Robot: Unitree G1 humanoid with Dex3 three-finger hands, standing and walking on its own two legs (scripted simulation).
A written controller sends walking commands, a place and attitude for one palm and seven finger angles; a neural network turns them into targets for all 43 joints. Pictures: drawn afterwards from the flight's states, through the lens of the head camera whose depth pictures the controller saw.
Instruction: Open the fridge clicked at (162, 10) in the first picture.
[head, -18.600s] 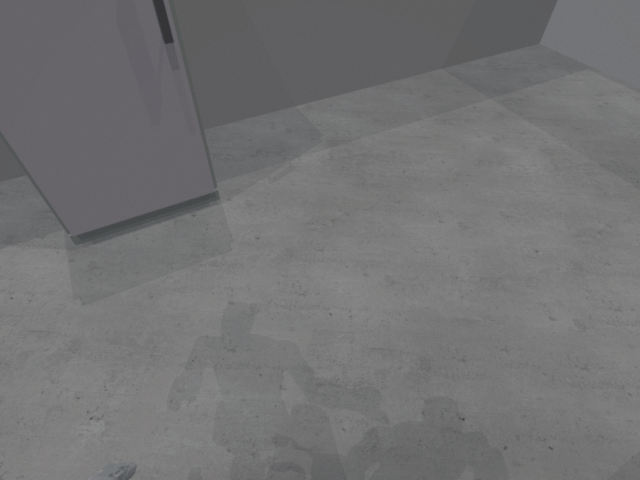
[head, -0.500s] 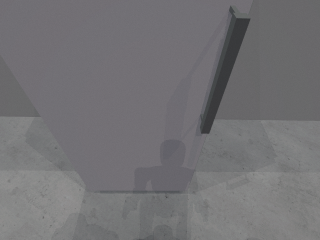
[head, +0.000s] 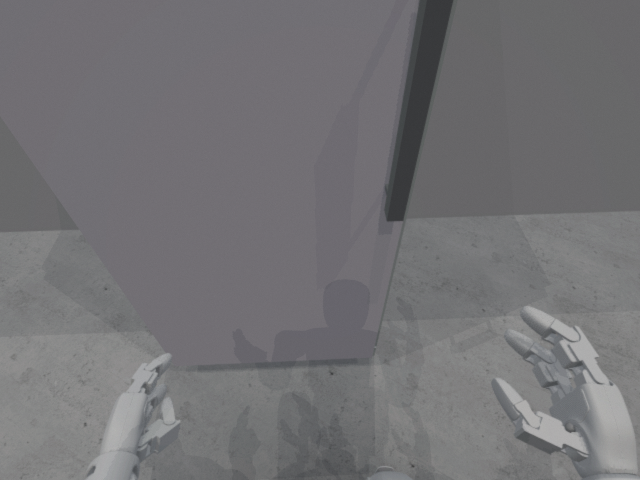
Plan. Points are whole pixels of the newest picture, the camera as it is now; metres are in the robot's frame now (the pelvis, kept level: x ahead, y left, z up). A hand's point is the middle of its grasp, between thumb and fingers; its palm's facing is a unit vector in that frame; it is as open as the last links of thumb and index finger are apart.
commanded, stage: raise the hand to about handle height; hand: right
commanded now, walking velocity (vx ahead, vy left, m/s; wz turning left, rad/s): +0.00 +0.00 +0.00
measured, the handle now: (409, 107) +0.52 -0.10 +0.21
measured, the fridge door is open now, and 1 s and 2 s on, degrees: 0 0 0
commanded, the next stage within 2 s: move the hooked fingers beside the handle in 1.54 s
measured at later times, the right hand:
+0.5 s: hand (613, 329) +0.25 -0.27 +0.14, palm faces -0.02 +1.00 -0.06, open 12.4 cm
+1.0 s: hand out of the picture +0.27 -0.31 +0.24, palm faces +0.02 +0.99 -0.11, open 14.0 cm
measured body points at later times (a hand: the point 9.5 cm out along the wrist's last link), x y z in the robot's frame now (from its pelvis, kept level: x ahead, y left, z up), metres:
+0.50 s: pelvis +0.00 -0.04 +0.03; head +0.00 -0.05 +0.48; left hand +0.17 +0.20 -0.03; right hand +0.24 -0.32 +0.15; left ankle -0.01 +0.08 -0.69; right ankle +0.06 -0.11 -0.69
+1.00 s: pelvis +0.00 -0.03 +0.05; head -0.03 -0.02 +0.50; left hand +0.19 +0.18 -0.02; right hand +0.26 -0.36 +0.24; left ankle -0.01 +0.08 -0.69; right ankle +0.06 -0.11 -0.69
